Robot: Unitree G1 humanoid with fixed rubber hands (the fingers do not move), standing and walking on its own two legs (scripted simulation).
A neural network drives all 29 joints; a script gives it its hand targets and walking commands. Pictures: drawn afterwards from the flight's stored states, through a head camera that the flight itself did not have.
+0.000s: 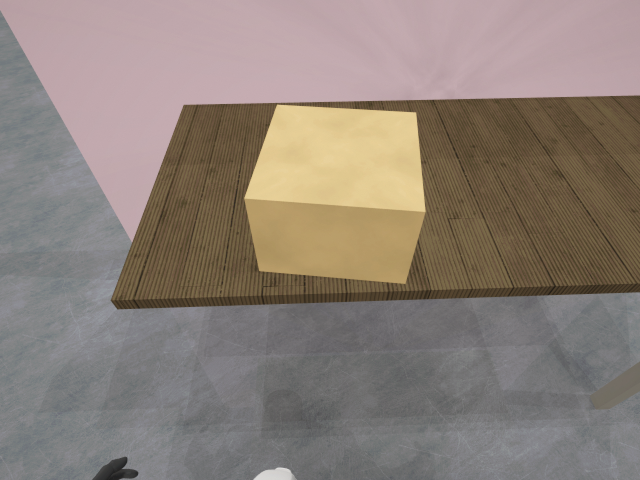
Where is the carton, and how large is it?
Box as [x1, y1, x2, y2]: [244, 105, 425, 283]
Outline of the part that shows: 277,105 244,198 259,270 405,283 425,211 415,112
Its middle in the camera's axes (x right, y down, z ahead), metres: +0.03 -0.07 +0.61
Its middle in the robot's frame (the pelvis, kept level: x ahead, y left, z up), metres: +0.52 +0.03 +0.06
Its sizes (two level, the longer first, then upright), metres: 0.224 0.224 0.153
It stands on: a table, 0.72 m high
